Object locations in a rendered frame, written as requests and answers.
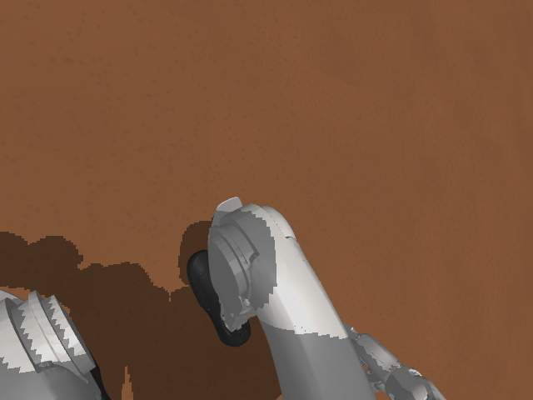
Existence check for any left robot foot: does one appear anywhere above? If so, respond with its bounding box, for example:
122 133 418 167
88 349 111 400

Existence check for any right robot arm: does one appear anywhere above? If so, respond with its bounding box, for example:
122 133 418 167
385 366 446 400

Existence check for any right robot foot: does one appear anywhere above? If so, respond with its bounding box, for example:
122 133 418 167
187 250 251 347

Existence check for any right robot hand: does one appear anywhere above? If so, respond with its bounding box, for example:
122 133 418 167
343 323 404 393

